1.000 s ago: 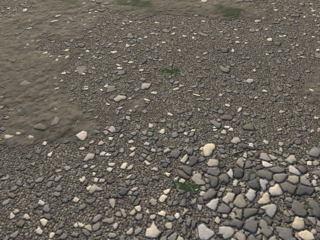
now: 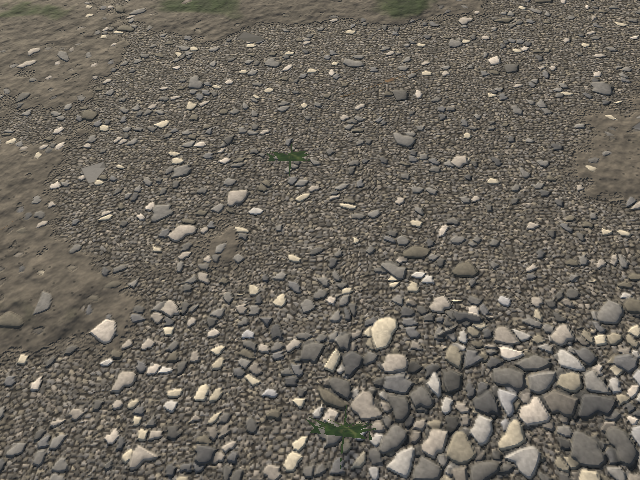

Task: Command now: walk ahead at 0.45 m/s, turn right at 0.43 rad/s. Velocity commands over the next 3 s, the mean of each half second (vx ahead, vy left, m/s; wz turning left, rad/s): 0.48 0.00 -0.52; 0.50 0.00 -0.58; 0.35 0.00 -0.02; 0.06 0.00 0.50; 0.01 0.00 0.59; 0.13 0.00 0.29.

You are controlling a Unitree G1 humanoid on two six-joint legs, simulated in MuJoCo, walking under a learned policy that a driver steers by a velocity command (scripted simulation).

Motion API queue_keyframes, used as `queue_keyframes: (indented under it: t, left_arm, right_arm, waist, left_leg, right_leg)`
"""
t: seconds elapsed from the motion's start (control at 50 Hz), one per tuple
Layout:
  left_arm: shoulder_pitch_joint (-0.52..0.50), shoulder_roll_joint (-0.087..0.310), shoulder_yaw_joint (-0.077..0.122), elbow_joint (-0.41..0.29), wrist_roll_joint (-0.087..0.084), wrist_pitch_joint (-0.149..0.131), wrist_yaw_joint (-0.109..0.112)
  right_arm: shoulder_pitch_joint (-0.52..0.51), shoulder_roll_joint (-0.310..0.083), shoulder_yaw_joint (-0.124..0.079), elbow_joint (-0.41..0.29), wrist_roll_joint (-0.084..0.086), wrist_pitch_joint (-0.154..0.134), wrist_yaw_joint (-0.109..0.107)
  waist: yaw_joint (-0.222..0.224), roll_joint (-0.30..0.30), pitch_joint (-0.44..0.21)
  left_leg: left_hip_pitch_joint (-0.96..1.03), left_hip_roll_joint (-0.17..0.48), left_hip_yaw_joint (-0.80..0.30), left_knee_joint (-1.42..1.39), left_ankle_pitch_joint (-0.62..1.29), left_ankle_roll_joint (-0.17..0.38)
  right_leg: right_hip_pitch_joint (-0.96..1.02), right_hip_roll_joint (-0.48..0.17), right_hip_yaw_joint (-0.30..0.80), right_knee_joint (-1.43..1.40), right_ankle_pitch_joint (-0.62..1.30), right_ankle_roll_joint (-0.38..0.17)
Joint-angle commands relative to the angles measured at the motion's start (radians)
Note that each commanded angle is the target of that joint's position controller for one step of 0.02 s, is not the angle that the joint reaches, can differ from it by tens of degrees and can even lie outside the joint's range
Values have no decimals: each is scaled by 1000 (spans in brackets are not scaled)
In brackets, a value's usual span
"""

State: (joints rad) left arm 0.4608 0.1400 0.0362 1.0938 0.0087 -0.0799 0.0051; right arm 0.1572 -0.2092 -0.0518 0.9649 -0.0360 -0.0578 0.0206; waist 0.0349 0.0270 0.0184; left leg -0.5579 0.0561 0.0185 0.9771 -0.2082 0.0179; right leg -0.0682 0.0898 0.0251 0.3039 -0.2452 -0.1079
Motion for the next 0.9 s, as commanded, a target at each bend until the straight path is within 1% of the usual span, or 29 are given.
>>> queue_keyframes:
  t: [0.02,0.1,0.16,0.2,0.22,0.24,0.26,0.28,0.3,0.32,0.34,0.36,0.38,0.42,0.48,0.52,0.58,0.66,0.68,0.72,0.74,0.76,0.78,0.8,0.82,0.84,0.86,0.88,0.9]
  left_arm:
    - [64,137,18,-36,-4,-12,9]
    - [100,142,21,-45,1,-8,9]
    - [93,160,28,-59,5,-9,13]
    - [38,190,38,-79,5,-10,17]
    - [14,211,45,-90,5,-12,15]
    - [-7,221,49,-98,3,-16,8]
    - [-16,189,43,-127,-3,-21,-1]
    - [57,73,23,-163,-38,-20,-1]
    - [99,148,38,-175,-28,-9,3]
    - [41,181,45,-169,-4,5,4]
    - [-35,162,42,-179,8,10,-8]
    - [-62,139,42,-187,12,16,-17]
    - [-77,136,44,-199,24,27,-25]
    - [-91,118,42,-215,27,49,-37]
    - [-195,118,39,-267,29,66,-54]
    - [-274,120,34,-302,27,67,-65]
    - [-386,105,19,-345,23,60,-80]
    - [-500,119,14,-393,27,59,-92]
    - [-512,126,16,-401,31,59,-91]
    - [-492,141,23,-404,37,60,-83]
    - [-440,155,30,-393,40,59,-77]
    - [-339,174,42,-365,40,53,-70]
    - [-174,207,61,-312,49,44,-56]
    - [-63,307,91,-297,63,42,-40]
    - [-92,390,109,-322,28,53,-32]
    - [-72,366,104,-318,18,67,-22]
    - [-117,323,93,-305,10,64,-14]
    - [-163,274,80,-305,5,56,-12]
    - [-197,250,71,-306,-2,48,-8]
  right_arm:
    - [-81,-50,-8,-83,5,8,0]
    - [-253,-42,4,-161,16,6,5]
    - [-311,-55,7,-210,26,-1,4]
    - [-232,-84,-2,-207,29,-10,-4]
    - [-136,-111,-14,-183,28,-16,-12]
    - [18,-139,-28,-141,28,-27,-23]
    - [171,-194,-44,-122,8,-37,-38]
    - [238,-278,-62,-136,-27,-33,-45]
    - [172,-266,-66,-136,-15,-17,-35]
    - [74,-165,-45,-160,-4,-14,-31]
    - [24,-99,-28,-165,5,-20,-27]
    - [17,-82,-22,-155,2,-26,-27]
    - [44,-78,-19,-135,3,-34,-32]
    - [93,-73,-18,-107,12,-52,-28]
    - [137,-91,-23,-91,18,-70,-23]
    - [160,-95,-22,-84,15,-70,-22]
    - [177,-107,-22,-79,17,-69,-21]
    - [244,-152,-31,-61,19,-58,-32]
    - [260,-158,-33,-54,18,-51,-35]
    - [278,-181,-37,-43,16,-35,-42]
    - [283,-198,-40,-40,15,-24,-45]
    - [284,-209,-42,-42,15,-12,-45]
    - [276,-208,-40,-53,18,-4,-43]
    - [292,-148,-25,-103,29,-5,-35]
    - [253,-119,-24,-179,31,-16,-17]
    - [120,-173,-33,-207,22,-24,-13]
    - [96,-143,-21,-217,32,-36,-10]
    - [120,-136,-19,-198,28,-40,-12]
    - [127,-136,-20,-198,8,-25,-13]
  waist:
    - [-13,-95,82]
    - [31,-120,95]
    - [39,-132,98]
    - [-13,-132,67]
    - [-52,-128,15]
    - [-121,-90,-76]
    - [-177,-40,-200]
    - [-141,157,-342]
    - [-85,254,-360]
    - [-53,111,-193]
    - [-58,9,-80]
    - [-41,3,-33]
    - [-29,30,-10]
    - [-15,45,-10]
    - [-16,41,6]
    - [-24,37,24]
    - [-40,40,48]
    - [-74,44,72]
    - [-77,45,73]
    - [-62,66,45]
    - [-38,80,9]
    - [3,78,-52]
    - [74,37,-145]
    - [101,-95,-264]
    - [50,-251,-331]
    - [89,-88,-253]
    - [53,-61,-138]
    - [3,-11,-67]
    - [-34,-12,-39]
  left_leg:
    - [-153,-11,18,-98,79,-35]
    - [-113,-42,32,-265,171,-39]
    - [-52,-56,26,-368,176,-16]
    - [105,-78,20,-440,140,13]
    - [229,-103,25,-457,99,29]
    - [416,-105,28,-507,121,49]
    - [653,40,-111,-519,1,82]
    - [906,326,-499,-559,-147,152]
    - [854,399,-801,-702,-248,219]
    - [693,362,-674,-728,-362,203]
    - [546,305,-501,-752,-288,183]
    - [464,262,-384,-774,-173,159]
    - [414,238,-298,-789,-73,150]
    - [395,222,-191,-803,81,146]
    - [424,224,-79,-834,186,154]
    - [438,207,-1,-843,235,150]
    - [427,174,108,-841,303,128]
    - [531,206,168,-823,385,111]
    - [576,216,181,-796,445,107]
    - [647,224,219,-678,731,94]
    - [670,226,234,-571,870,90]
    - [661,224,245,-411,918,86]
    - [554,206,265,-178,798,60]
    - [240,158,265,148,364,18]
    - [-106,-51,137,457,-340,-35]
    - [-219,-6,-10,467,-254,-26]
    - [-223,37,-22,399,-161,-16]
    - [-154,71,-28,290,-123,-14]
    - [-95,85,-37,232,-123,-22]
  right_leg:
    - [19,-242,244,-131,362,-118]
    - [18,-221,236,-103,463,-106]
    - [49,-232,267,-78,523,-97]
    - [38,-231,269,-10,646,-66]
    - [41,-218,259,92,775,-47]
    - [20,-176,225,276,810,-25]
    - [-114,-122,207,518,595,-14]
    - [-389,2,114,836,-44,9]
    - [-518,5,85,997,-269,-3]
    - [-562,-73,79,1034,-171,-8]
    - [-552,-108,67,989,-94,-5]
    - [-525,-135,63,946,-65,-1]
    - [-507,-154,58,922,-60,6]
    - [-503,-165,41,903,-43,11]
    - [-602,-186,26,853,36,24]
    - [-645,-191,7,768,110,36]
    - [-584,-176,-49,551,236,41]
    - [-533,-154,-124,375,216,14]
    - [-530,-142,-136,348,178,2]
    - [-466,-85,-174,311,72,-31]
    - [-400,-46,-189,298,17,-52]
    - [-286,-6,-193,264,-6,-76]
    - [-60,10,-162,194,24,-107]
    - [249,-225,163,165,-138,-184]
    - [417,-450,698,18,-71,-303]
    - [378,-420,603,-12,61,-277]
    - [258,-395,459,-11,176,-252]
    - [123,-341,365,-26,302,-209]
    - [36,-291,303,-37,371,-186]
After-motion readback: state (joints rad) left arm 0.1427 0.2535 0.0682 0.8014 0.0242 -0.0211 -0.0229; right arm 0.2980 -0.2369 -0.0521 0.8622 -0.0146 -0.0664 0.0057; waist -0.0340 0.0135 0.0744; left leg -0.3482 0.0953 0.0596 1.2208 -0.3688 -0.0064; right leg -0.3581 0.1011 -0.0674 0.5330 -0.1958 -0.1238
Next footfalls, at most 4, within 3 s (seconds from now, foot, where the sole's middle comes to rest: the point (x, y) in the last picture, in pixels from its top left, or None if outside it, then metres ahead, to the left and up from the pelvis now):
0.26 left None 0.34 0.10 -0.78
0.78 right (457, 466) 0.53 -0.19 -0.78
1.32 left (469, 320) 0.88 -0.26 -0.78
1.88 right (542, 357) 0.78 -0.41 -0.78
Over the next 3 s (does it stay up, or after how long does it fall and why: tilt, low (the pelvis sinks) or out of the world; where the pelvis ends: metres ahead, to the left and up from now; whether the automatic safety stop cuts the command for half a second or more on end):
stays up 0.82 -0.29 0.00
